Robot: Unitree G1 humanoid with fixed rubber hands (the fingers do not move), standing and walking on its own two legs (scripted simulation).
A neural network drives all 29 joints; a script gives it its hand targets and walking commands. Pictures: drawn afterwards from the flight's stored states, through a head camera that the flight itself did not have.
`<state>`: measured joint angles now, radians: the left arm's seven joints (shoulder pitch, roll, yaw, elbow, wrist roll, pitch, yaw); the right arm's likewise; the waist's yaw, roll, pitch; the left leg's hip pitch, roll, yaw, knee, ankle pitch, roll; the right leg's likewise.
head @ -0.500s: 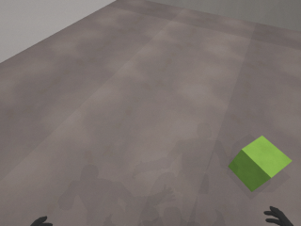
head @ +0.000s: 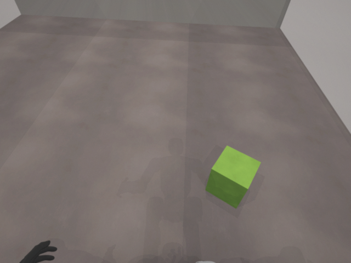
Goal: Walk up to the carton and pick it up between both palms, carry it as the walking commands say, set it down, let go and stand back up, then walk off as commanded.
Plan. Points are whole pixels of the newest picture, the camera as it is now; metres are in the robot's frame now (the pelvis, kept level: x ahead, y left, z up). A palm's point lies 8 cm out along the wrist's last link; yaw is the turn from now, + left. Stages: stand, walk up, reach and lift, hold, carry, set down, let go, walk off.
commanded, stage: walk up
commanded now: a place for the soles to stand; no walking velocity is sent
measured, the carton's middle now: (231, 177) +0.70 -0.33 -0.63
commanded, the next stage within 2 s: none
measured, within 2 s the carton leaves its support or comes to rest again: neither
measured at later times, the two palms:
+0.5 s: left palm (98, 189) +0.32 +0.23 -0.08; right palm out of the picture +0.14 -0.41 -0.07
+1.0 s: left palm (141, 152) +0.47 +0.13 -0.09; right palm out of the picture +0.19 -0.47 -0.10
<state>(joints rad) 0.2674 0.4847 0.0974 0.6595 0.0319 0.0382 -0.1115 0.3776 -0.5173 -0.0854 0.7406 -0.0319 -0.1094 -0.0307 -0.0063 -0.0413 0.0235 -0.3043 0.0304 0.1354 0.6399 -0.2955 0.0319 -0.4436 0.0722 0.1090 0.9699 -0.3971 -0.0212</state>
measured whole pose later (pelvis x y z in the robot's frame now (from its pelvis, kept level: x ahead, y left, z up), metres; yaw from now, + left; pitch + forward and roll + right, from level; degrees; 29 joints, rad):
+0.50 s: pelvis +0.16 -0.07 -0.01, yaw -15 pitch -2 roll +0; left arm 0.34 0.47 0.08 0.62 0.02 -0.01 -0.07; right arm 0.38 -0.47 -0.07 0.70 -0.02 -0.12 -0.01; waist 0.03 -0.01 0.08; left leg -0.42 0.07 0.08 0.71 -0.32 0.03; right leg -0.33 0.03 0.04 0.73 -0.38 -0.04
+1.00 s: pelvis +0.24 -0.13 -0.02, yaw -24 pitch -1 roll +1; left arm 0.22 0.46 0.03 0.76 -0.01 -0.04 0.00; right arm 0.24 -0.45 -0.04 0.80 -0.01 -0.06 -0.01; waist 0.00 0.00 0.09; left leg -0.38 0.08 0.03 0.80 -0.38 -0.03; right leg -0.43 0.02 0.03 0.83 -0.38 -0.01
